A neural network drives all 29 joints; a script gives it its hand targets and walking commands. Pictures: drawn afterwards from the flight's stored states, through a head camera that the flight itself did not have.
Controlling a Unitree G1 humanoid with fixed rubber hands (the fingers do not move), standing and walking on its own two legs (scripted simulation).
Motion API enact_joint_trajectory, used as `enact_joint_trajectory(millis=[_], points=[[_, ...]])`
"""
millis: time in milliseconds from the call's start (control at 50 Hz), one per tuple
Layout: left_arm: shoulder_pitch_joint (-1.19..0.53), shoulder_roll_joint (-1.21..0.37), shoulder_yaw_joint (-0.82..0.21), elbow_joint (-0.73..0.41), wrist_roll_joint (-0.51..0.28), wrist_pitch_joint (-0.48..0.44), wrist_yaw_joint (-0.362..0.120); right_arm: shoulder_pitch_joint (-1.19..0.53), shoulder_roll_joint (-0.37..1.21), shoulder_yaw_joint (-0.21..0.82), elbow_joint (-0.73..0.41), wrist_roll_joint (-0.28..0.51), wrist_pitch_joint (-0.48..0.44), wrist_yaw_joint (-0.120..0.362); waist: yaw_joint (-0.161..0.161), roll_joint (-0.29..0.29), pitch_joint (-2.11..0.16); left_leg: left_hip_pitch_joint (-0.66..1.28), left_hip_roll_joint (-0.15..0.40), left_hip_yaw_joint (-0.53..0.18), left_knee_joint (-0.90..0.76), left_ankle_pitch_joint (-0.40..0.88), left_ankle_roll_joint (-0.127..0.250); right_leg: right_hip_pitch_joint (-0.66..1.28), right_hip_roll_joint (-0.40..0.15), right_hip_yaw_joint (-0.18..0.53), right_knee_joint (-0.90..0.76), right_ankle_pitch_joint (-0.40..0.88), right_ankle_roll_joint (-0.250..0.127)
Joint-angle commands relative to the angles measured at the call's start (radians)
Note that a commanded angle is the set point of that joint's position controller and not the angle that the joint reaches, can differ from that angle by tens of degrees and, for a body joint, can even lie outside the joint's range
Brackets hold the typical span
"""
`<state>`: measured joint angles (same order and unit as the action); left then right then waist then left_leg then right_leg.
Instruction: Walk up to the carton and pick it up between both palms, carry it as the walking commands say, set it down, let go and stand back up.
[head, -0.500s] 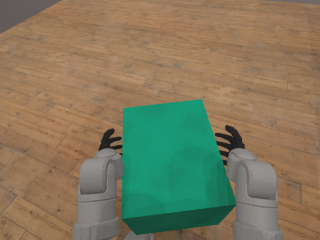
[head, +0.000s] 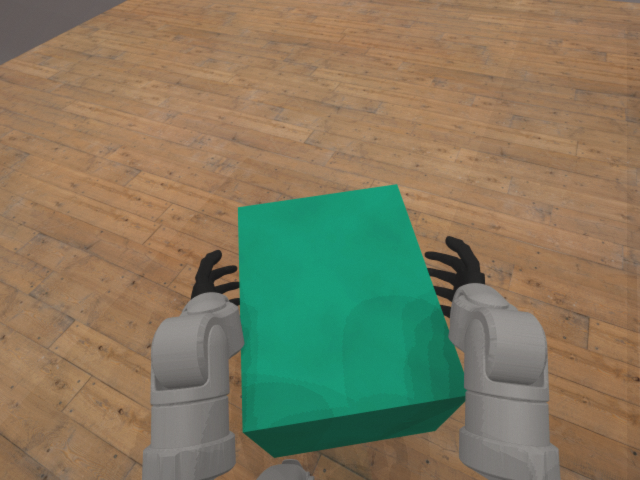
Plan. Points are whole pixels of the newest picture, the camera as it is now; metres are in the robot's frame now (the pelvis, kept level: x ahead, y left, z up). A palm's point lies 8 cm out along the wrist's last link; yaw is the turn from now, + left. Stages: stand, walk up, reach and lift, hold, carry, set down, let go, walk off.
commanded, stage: carry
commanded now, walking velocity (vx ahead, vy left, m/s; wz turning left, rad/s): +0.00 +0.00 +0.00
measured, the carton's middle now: (336, 319) +0.32 +0.03 +0.00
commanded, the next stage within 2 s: none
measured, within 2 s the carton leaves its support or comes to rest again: neither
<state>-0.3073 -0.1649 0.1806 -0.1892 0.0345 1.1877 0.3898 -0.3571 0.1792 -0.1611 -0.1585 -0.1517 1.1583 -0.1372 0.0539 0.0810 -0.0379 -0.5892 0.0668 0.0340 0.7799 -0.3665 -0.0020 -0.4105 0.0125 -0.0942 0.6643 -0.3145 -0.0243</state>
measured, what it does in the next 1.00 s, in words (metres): walks backwards: left foot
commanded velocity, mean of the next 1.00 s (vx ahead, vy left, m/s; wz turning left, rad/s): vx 0.00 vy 0.00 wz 0.00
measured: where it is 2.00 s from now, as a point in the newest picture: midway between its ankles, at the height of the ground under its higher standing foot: outside the picture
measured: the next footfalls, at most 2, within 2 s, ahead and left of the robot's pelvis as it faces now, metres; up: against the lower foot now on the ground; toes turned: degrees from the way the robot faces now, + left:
left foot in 0.18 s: -0.05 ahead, +0.12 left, +0.00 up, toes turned +6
right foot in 1.02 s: -0.17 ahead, -0.10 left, +0.00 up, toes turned +21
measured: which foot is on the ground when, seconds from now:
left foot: up 0.00-0.16, down 0.18-1.00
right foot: down 0.00-0.88, up 0.90-1.00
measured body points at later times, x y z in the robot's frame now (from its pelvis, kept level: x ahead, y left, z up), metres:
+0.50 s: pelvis -0.15 +0.01 +0.01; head -0.18 +0.00 +0.46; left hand +0.13 +0.18 +0.08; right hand +0.16 -0.11 +0.09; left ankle -0.09 +0.12 -0.71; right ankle -0.04 -0.12 -0.71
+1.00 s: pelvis -0.24 -0.02 -0.03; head -0.29 -0.03 +0.42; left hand +0.03 +0.16 +0.06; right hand +0.06 -0.14 +0.06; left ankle -0.10 +0.12 -0.71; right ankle -0.21 -0.10 -0.71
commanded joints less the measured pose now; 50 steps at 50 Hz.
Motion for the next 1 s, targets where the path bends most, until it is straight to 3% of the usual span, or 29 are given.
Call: enact_joint_trajectory(millis=[0, 60, 80, 120, 140, 160, 180, 200, 220, 240, 260, 300, 340, 400, 480, 540, 580, 600, 720, 780, 820, 840, 860, 880, 900, 920, 940, 960, 980], points=[[-0.648, -1.017, -0.708, -0.083, -0.402, 0.001, -0.596, -0.550, 1.061, 0.739, -0.093, 0.469, 0.009, 0.294, -0.047, -0.239, -0.356, 0.079, -0.022, -0.039, 0.350, -0.117, 0.004, 0.120, -0.328, 0.272, -0.275, 0.402, -0.158], [-0.603, -1.014, -0.672, -0.065, -0.351, -0.004, -0.567, -0.596, 1.047, 0.765, -0.153, 0.528, 0.012, 0.303, -0.049, -0.260, -0.387, 0.130, -0.029, 0.005, 0.109, -0.082, 0.001, 0.149, -0.270, 0.191, -0.227, 0.295, -0.111], [-0.606, -1.003, -0.670, -0.080, -0.349, -0.007, -0.558, -0.585, 1.051, 0.765, -0.136, 0.539, 0.020, 0.306, -0.046, -0.303, -0.399, 0.146, -0.027, 0.006, 0.017, -0.082, -0.001, 0.181, -0.268, 0.185, -0.209, 0.281, -0.103], [-0.638, -0.991, -0.678, -0.111, -0.347, -0.008, -0.547, -0.524, 1.053, 0.742, -0.070, 0.535, 0.038, 0.315, -0.047, -0.288, -0.426, 0.232, -0.045, 0.043, -0.230, -0.017, -0.003, 0.202, -0.258, 0.182, -0.172, 0.217, -0.086], [-0.603, -0.974, -0.666, -0.090, -0.323, -0.005, -0.542, -0.519, 1.053, 0.739, -0.040, 0.533, 0.045, 0.320, -0.050, -0.199, -0.437, 0.340, -0.021, 0.021, -0.385, 0.066, 0.001, 0.147, -0.239, 0.164, -0.144, 0.130, -0.053], [-0.567, -0.977, -0.671, -0.048, -0.309, 0.000, -0.541, -0.499, 1.047, 0.732, -0.017, 0.519, 0.045, 0.323, -0.051, -0.048, -0.452, 0.435, 0.104, -0.130, -0.435, 0.065, 0.036, 0.043, -0.190, 0.128, -0.074, 0.049, -0.013], [-0.553, -0.968, -0.673, -0.053, -0.296, -0.002, -0.539, -0.469, 1.043, 0.726, 0.008, 0.511, 0.044, 0.331, -0.042, 0.165, -0.473, 0.480, 0.310, -0.380, -0.441, 0.261, 0.097, -0.068, -0.122, 0.114, -0.015, -0.062, 0.026], [-0.606, -0.982, -0.724, -0.079, -0.326, 0.000, -0.541, -0.428, 1.039, 0.693, 0.040, 0.495, 0.032, 0.341, -0.056, 0.261, -0.440, 0.363, 0.300, -0.320, -0.402, 0.257, 0.152, -0.053, -0.089, 0.056, 0.037, -0.153, 0.035], [-0.690, -0.998, -0.751, -0.121, -0.353, -0.003, -0.546, -0.440, 1.063, 0.685, 0.045, 0.486, 0.030, 0.342, -0.056, 0.213, -0.416, 0.254, 0.270, -0.291, -0.417, 0.243, 0.149, 0.024, -0.076, 0.046, 0.135, -0.107, 0.041], [-0.726, -1.006, -0.768, -0.138, -0.369, -0.011, -0.551, -0.488, 1.063, 0.689, -0.001, 0.482, 0.022, 0.337, -0.048, 0.115, -0.405, 0.237, 0.220, -0.225, -0.401, 0.249, 0.114, 0.066, -0.068, 0.039, 0.098, -0.027, 0.037], [-0.752, -1.031, -0.775, -0.148, -0.390, -0.008, -0.553, -0.520, 1.064, 0.683, -0.016, 0.481, 0.023, 0.332, -0.041, 0.077, -0.385, 0.212, 0.171, -0.131, -0.361, 0.224, 0.083, 0.111, -0.077, 0.025, 0.022, 0.063, 0.037], [-0.720, -0.994, -0.765, -0.123, -0.399, 0.001, -0.558, -0.488, 1.029, 0.666, 0.012, 0.461, 0.027, 0.321, -0.045, 0.031, -0.357, 0.208, 0.122, -0.097, -0.356, 0.108, 0.053, 0.162, -0.061, 0.019, -0.114, 0.112, 0.027], [-0.693, -0.985, -0.765, -0.074, -0.408, 0.019, -0.570, -0.459, 1.006, 0.641, 0.035, 0.427, 0.027, 0.310, -0.058, 0.052, -0.347, 0.185, 0.093, -0.096, -0.337, 0.027, 0.052, 0.182, -0.113, 0.098, -0.146, 0.121, 0.010], [-0.664, -0.981, -0.735, 0.001, -0.399, 0.035, -0.590, -0.448, 1.014, 0.658, 0.055, 0.410, 0.034, 0.306, -0.057, -0.043, -0.272, 0.147, 0.033, -0.052, -0.364, -0.319, 0.049, 0.016, -0.131, 0.124, -0.259, -0.254, -0.003], [-0.709, -1.024, -0.743, -0.032, -0.414, 0.035, -0.587, -0.531, 1.052, 0.676, 0.007, 0.446, 0.041, 0.308, -0.059, -0.071, -0.257, 0.183, 0.043, -0.071, -0.369, -0.186, 0.049, -0.023, -0.111, 0.075, -0.253, -0.171, 0.017], [-0.702, -1.019, -0.726, -0.023, -0.411, 0.034, -0.585, -0.547, 1.050, 0.690, -0.006, 0.464, 0.047, 0.306, -0.054, -0.054, -0.316, 0.149, 0.062, -0.096, -0.398, -0.236, 0.057, 0.050, -0.103, 0.081, -0.214, -0.154, 0.004], [-0.665, -1.011, -0.708, 0.004, -0.392, 0.030, -0.585, -0.551, 1.051, 0.702, 0.003, 0.467, 0.049, 0.308, -0.051, -0.111, -0.324, 0.134, 0.034, -0.052, -0.365, -0.246, 0.048, 0.050, -0.114, 0.101, -0.250, -0.220, -0.001], [-0.658, -0.999, -0.715, -0.005, -0.388, 0.031, -0.583, -0.517, 1.044, 0.695, 0.028, 0.458, 0.053, 0.311, -0.052, -0.089, -0.326, 0.152, 0.019, -0.033, -0.345, -0.240, 0.050, 0.026, -0.112, 0.094, -0.258, -0.230, 0.003], [-0.670, -1.007, -0.720, -0.020, -0.390, 0.023, -0.580, -0.552, 1.045, 0.710, 0.004, 0.480, 0.047, 0.305, -0.056, -0.165, -0.412, 0.260, -0.048, 0.041, -0.156, -0.147, 0.066, -0.034, -0.121, 0.054, -0.287, -0.249, 0.008], [-0.683, -1.004, -0.723, -0.024, -0.383, 0.019, -0.578, -0.537, 1.042, 0.699, 0.028, 0.472, 0.046, 0.307, -0.066, -0.101, -0.411, 0.266, -0.023, -0.022, -0.179, -0.212, 0.092, -0.076, -0.085, -0.006, -0.193, -0.263, 0.014], [-0.680, -0.998, -0.721, -0.030, -0.380, 0.016, -0.577, -0.526, 1.029, 0.687, 0.047, 0.469, 0.045, 0.307, -0.051, 0.054, -0.377, 0.032, 0.047, -0.107, -0.342, -0.357, 0.108, 0.063, -0.027, -0.060, 0.072, -0.186, 0.021], [-0.670, -0.986, -0.720, -0.029, -0.371, 0.013, -0.575, -0.525, 1.022, 0.688, 0.041, 0.468, 0.043, 0.308, -0.045, 0.169, -0.374, -0.131, 0.124, -0.197, -0.517, -0.458, 0.129, 0.201, 0.029, -0.092, 0.290, -0.125, 0.022], [-0.699, -0.995, -0.723, -0.037, -0.380, 0.012, -0.577, -0.553, 1.021, 0.688, 0.020, 0.474, 0.045, 0.308, -0.035, 0.257, -0.356, -0.261, 0.199, -0.243, -0.628, -0.533, 0.135, 0.288, 0.042, -0.047, 0.486, -0.092, 0.009], [-0.717, -1.005, -0.718, -0.025, -0.381, 0.014, -0.579, -0.571, 1.012, 0.690, 0.023, 0.479, 0.045, 0.310, -0.016, 0.314, -0.313, -0.435, 0.232, -0.197, -0.689, -0.554, 0.108, 0.379, 0.034, -0.016, 0.652, -0.098, -0.007], [-0.713, -1.012, -0.705, 0.010, -0.373, 0.017, -0.580, -0.576, 1.004, 0.685, 0.046, 0.476, 0.052, 0.314, 0.008, 0.301, -0.282, -0.533, 0.230, -0.112, -0.668, -0.567, 0.055, 0.437, 0.004, 0.011, 0.645, -0.118, -0.035], [-0.688, -1.019, -0.700, 0.034, -0.374, 0.018, -0.581, -0.565, 0.998, 0.683, 0.049, 0.469, 0.055, 0.316, 0.033, 0.194, -0.314, -0.500, 0.172, -0.015, -0.545, -0.574, -0.015, 0.432, -0.015, 0.023, 0.506, -0.161, -0.059], [-0.699, -1.013, -0.695, 0.015, -0.377, 0.015, -0.583, -0.554, 1.005, 0.682, 0.050, 0.463, 0.055, 0.322, 0.038, 0.021, -0.227, -0.345, 0.069, 0.085, -0.257, -0.496, -0.043, 0.232, -0.022, 0.068, 0.187, -0.274, -0.067], [-0.703, -1.002, -0.678, -0.006, -0.380, 0.009, -0.579, -0.547, 1.013, 0.688, 0.050, 0.484, 0.052, 0.321, 0.020, -0.287, -0.196, 0.009, -0.069, 0.128, 0.249, -0.360, -0.038, -0.119, -0.118, 0.281, -0.256, -0.501, -0.114], [-0.683, -0.984, -0.634, 0.039, -0.352, 0.004, -0.576, -0.553, 1.035, 0.684, 0.070, 0.494, 0.044, 0.319, -0.037, -0.373, -0.106, 0.048, -0.052, -0.018, 0.375, -0.145, -0.038, -0.338, -0.310, 0.650, -0.513, -0.624, -0.125]])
